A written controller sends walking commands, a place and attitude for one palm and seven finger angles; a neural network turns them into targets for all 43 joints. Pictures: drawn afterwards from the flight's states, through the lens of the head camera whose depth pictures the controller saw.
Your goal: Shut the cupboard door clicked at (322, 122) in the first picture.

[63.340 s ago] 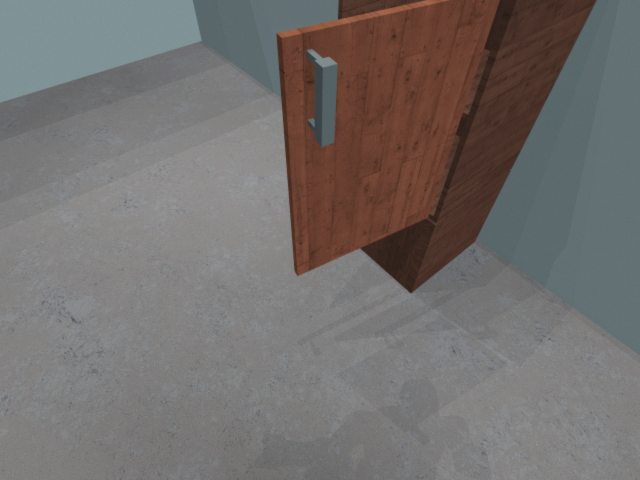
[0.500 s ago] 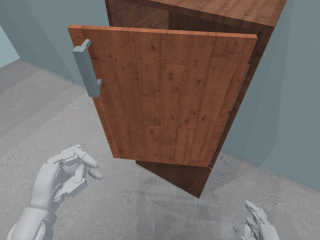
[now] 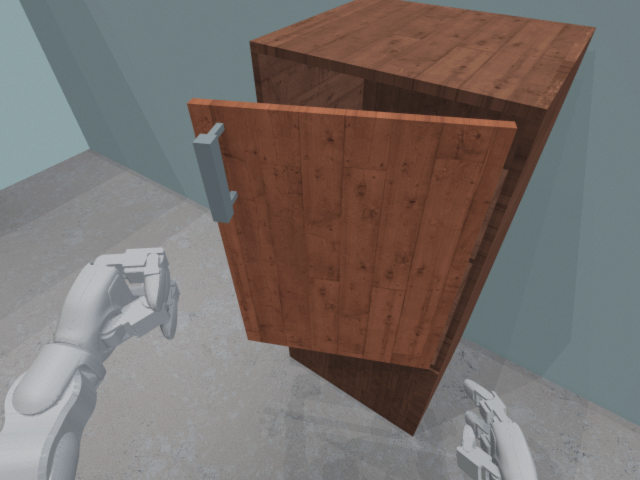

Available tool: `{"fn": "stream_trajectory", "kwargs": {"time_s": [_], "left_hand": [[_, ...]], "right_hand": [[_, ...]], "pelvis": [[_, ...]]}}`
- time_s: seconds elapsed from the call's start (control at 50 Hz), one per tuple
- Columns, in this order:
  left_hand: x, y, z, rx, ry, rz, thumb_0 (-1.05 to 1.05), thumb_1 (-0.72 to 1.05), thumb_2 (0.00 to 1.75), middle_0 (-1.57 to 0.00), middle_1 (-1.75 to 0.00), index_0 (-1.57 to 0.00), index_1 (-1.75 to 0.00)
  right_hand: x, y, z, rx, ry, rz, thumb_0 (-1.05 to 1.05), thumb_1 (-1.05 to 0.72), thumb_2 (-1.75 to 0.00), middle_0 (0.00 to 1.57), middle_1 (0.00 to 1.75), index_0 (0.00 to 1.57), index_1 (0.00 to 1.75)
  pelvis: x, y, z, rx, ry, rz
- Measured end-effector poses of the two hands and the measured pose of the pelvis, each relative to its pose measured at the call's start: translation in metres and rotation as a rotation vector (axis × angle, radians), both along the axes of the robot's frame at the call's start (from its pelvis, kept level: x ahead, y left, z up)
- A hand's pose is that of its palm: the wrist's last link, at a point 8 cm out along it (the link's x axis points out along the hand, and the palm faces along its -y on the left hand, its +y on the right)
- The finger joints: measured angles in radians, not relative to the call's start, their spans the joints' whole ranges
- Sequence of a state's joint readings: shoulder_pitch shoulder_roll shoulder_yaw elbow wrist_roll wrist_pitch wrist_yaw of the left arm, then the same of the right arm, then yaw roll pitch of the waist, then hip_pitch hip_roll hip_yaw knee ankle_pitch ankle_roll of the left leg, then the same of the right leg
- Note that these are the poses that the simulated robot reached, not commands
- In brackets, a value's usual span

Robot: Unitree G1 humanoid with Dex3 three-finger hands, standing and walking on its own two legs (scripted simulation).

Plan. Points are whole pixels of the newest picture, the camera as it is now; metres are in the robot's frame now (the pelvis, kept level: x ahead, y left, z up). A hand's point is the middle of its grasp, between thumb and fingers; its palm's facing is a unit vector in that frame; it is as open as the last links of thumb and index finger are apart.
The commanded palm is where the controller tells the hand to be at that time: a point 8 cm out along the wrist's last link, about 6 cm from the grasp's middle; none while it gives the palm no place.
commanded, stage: raise the hand and make a fist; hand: left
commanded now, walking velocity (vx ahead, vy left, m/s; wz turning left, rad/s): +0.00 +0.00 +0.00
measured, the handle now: (220, 173) +0.47 +0.21 +0.16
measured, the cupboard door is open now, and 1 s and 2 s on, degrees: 24 24 24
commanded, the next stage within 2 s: bring the fist close to the handle in 0.42 s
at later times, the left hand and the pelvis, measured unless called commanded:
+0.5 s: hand (178, 316) +0.22 +0.17 +0.17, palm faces -0.01 -0.99 -0.11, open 3.1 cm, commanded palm +0.19 +0.22 +0.17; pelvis -0.01 -0.02 +0.00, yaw +0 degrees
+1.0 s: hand (191, 264) +0.29 +0.19 +0.17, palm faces -0.03 -1.00 -0.08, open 3.1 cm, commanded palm +0.26 +0.23 +0.17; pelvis +0.00 -0.01 +0.00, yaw -1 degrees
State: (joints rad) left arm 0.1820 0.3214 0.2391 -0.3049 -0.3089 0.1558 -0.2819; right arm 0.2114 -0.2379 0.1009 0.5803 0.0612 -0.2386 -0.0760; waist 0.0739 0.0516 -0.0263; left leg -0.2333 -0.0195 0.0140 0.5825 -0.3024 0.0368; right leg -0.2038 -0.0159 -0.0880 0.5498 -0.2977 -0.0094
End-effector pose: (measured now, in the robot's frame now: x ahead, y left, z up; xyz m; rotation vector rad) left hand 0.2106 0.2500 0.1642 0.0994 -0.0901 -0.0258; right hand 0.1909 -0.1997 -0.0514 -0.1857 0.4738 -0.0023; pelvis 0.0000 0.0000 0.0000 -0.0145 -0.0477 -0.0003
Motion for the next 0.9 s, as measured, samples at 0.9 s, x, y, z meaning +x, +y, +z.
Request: {"fn": "stream_trajectory", "kwargs": {"time_s": [0.9], "left_hand": [[0.048,-0.005,0.008,-0.012,0.028,0.009,0.01,0.9,0.9,-1.3,-1.5,-1.3,-1.5]], "right_hand": [[-0.019,-0.048,-0.005,-0.027,0.022,-0.102,0.02,-0.9,-0.9,0.2,0.3,0.2,0.3]], "pelvis": [[-0.003,-0.018,0.002,0.014,-0.011,-0.013]]}}
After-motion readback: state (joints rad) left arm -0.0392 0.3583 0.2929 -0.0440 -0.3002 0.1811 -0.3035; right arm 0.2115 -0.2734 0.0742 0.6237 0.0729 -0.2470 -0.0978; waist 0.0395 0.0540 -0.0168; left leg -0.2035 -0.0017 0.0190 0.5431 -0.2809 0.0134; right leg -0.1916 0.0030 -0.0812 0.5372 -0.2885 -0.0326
